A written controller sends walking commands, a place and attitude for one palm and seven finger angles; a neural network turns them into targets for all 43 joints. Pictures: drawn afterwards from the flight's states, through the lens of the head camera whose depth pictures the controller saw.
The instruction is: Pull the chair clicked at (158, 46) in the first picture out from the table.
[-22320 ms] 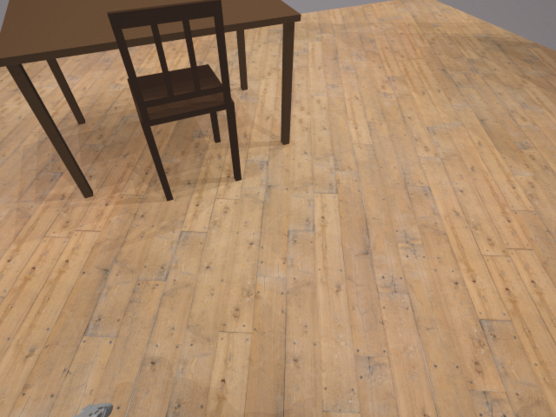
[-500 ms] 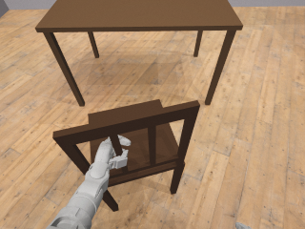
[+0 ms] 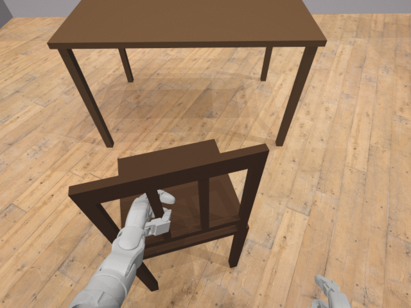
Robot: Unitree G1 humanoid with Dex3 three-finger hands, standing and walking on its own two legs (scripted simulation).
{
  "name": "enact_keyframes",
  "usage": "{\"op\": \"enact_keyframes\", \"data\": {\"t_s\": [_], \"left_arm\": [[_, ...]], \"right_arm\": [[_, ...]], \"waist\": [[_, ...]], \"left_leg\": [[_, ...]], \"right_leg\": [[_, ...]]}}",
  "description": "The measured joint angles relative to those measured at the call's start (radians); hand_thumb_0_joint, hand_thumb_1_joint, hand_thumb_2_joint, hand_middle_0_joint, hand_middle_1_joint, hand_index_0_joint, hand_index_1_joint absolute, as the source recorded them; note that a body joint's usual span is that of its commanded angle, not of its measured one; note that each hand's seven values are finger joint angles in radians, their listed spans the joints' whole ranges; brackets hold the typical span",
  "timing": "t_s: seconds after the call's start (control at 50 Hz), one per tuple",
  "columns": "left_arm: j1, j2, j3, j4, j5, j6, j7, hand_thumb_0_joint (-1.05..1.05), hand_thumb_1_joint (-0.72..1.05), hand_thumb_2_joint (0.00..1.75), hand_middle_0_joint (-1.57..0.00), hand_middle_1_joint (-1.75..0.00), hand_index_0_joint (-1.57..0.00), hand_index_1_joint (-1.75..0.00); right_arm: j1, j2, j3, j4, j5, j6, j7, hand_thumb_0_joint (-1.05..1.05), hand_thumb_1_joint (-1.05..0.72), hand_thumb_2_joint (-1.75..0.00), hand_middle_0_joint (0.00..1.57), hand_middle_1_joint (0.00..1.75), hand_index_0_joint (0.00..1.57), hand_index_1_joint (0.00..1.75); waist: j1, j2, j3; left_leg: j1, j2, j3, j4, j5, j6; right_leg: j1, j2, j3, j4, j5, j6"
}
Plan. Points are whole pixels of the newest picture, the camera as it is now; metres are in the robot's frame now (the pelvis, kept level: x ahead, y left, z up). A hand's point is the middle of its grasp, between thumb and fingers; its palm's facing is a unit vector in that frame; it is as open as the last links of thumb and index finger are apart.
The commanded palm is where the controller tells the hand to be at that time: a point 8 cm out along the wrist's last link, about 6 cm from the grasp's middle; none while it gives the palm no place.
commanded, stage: open the thumb and straighten the fingers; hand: left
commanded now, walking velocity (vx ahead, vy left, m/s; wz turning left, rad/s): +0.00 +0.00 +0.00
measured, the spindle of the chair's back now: (160, 216) +0.33 +0.12 -0.09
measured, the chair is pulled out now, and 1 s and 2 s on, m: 0.61 0.61 0.61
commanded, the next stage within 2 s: draw the fingers out of the gap in 0.82 s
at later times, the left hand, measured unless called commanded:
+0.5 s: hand (154, 215) +0.32 +0.13 -0.05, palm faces -0.07 -0.98 -0.19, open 12.8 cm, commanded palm +0.29 +0.17 -0.03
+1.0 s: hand (152, 217) +0.32 +0.14 -0.06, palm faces -0.08 -0.98 -0.17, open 17.4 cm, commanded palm +0.29 +0.19 -0.04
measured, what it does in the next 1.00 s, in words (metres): stands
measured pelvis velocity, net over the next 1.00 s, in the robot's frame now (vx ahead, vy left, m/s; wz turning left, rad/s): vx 0.01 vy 0.01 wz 0.02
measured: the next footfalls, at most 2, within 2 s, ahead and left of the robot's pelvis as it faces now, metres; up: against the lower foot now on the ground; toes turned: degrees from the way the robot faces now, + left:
none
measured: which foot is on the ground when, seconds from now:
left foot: down 0.00-1.00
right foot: down 0.00-1.00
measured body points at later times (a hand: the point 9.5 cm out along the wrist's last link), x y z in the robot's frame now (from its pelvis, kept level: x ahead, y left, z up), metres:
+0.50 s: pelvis +0.00 +0.01 -0.02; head +0.04 -0.01 +0.43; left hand +0.32 +0.18 -0.04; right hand +0.09 -0.25 -0.14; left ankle -0.02 +0.14 -0.74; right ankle +0.02 -0.13 -0.74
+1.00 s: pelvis +0.01 +0.01 -0.03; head +0.06 -0.01 +0.42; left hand +0.32 +0.19 -0.05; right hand +0.14 -0.25 -0.13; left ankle -0.02 +0.14 -0.74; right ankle +0.02 -0.13 -0.74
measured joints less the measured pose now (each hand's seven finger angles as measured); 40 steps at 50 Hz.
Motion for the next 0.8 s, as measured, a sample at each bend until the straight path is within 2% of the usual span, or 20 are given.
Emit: {"op": "enact_keyframes", "data": {"t_s": [0.1,0.16,0.22,0.3,0.42,0.48,0.56,0.64,0.72,0.8], "left_arm": [[0.003,0.003,0.008,-0.013,0.001,0.011,0.003,0.04,0.67,0.80,-0.18,-1.21,-0.49,-1.45],[0.030,0.015,0.026,-0.033,-0.011,0.002,-0.011,0.03,0.64,0.79,-0.20,-1.23,-0.49,-1.45],[0.052,0.033,0.045,-0.081,-0.008,-0.013,-0.028,0.03,0.57,0.75,-0.27,-1.29,-0.49,-1.45],[0.054,0.045,0.040,-0.122,0.000,-0.009,-0.036,0.02,0.35,0.64,-0.34,-1.33,-0.49,-1.45],[0.034,0.051,0.078,-0.136,-0.008,0.058,-0.055,0.01,-0.13,0.40,-0.39,-1.29,-0.46,-1.35],[0.040,0.053,0.080,-0.150,-0.020,0.079,-0.064,0.01,-0.30,0.32,-0.37,-1.19,-0.42,-1.23],[0.060,0.037,0.062,-0.184,-0.028,0.090,-0.073,0.00,-0.43,0.25,-0.32,-0.98,-0.34,-1.00],[0.068,0.020,0.069,-0.199,-0.013,0.099,-0.079,0.00,-0.50,0.22,-0.24,-0.73,-0.25,-0.74],[0.049,0.051,0.107,-0.191,0.002,0.116,-0.080,-0.01,-0.52,0.21,-0.16,-0.46,-0.16,-0.47],[0.054,0.076,0.101,-0.222,-0.016,0.129,-0.092,-0.01,-0.54,0.20,-0.08,-0.24,-0.08,-0.25]], "right_arm": [[0.011,0.003,0.002,-0.006,0.001,0.006,0.000,0.01,-0.91,-0.90,0.20,0.29,0.20,0.30],[0.030,0.003,0.010,0.000,0.020,-0.001,0.032,0.01,-0.91,-0.90,0.20,0.29,0.20,0.30],[0.053,-0.002,0.006,-0.001,0.019,-0.027,0.055,0.01,-0.91,-0.90,0.21,0.30,0.20,0.30],[0.083,-0.022,-0.007,-0.005,0.014,-0.057,0.078,0.01,-0.91,-0.90,0.21,0.30,0.20,0.30],[0.103,-0.037,-0.013,-0.006,0.009,-0.067,0.080,0.01,-0.91,-0.90,0.21,0.29,0.20,0.30],[0.113,-0.037,-0.015,-0.010,0.008,-0.078,0.078,0.01,-0.91,-0.90,0.20,0.29,0.20,0.30],[0.119,-0.032,-0.015,-0.014,0.006,-0.094,0.076,0.01,-0.91,-0.90,0.20,0.29,0.20,0.30],[0.107,-0.025,-0.006,-0.020,0.002,-0.097,0.071,0.01,-0.91,-0.90,0.21,0.30,0.20,0.30],[0.091,-0.017,0.002,-0.042,0.001,-0.091,0.063,0.01,-0.91,-0.90,0.21,0.30,0.20,0.30],[0.090,-0.026,-0.004,-0.060,0.004,-0.098,0.063,0.01,-0.91,-0.90,0.21,0.30,0.20,0.30]], "waist": [[-0.005,-0.006,0.001],[-0.033,-0.016,-0.053],[-0.044,-0.023,-0.077],[-0.044,-0.005,-0.094],[-0.045,0.018,-0.114],[-0.041,0.027,-0.125],[-0.033,0.034,-0.139],[-0.032,0.026,-0.147],[-0.036,0.011,-0.142],[-0.031,0.020,-0.141]], "left_leg": [[-0.002,0.002,0.001,-0.002,0.003,0.000],[-0.069,-0.004,-0.010,0.022,0.000,0.002],[-0.125,-0.006,-0.014,0.060,-0.013,0.004],[-0.190,-0.007,-0.015,0.113,-0.034,0.008],[-0.250,-0.015,-0.005,0.165,-0.058,0.017],[-0.268,-0.018,-0.003,0.184,-0.070,0.019],[-0.284,-0.021,-0.003,0.207,-0.085,0.021],[-0.294,-0.022,-0.003,0.228,-0.100,0.022],[-0.305,-0.018,-0.006,0.246,-0.109,0.019],[-0.318,-0.015,-0.014,0.257,-0.114,0.017]], "right_leg": [[-0.001,0.003,0.001,-0.007,0.007,-0.001],[-0.063,-0.006,-0.009,0.020,-0.003,-0.001],[-0.117,-0.009,-0.011,0.056,-0.016,-0.001],[-0.176,-0.012,-0.009,0.094,-0.028,0.002],[-0.240,-0.022,0.005,0.148,-0.049,0.011],[-0.260,-0.025,0.009,0.168,-0.060,0.014],[-0.275,-0.029,0.009,0.191,-0.075,0.017],[-0.287,-0.031,0.011,0.215,-0.091,0.018],[-0.299,-0.028,0.009,0.234,-0.101,0.015],[-0.303,-0.026,0.001,0.235,-0.104,0.013]]}}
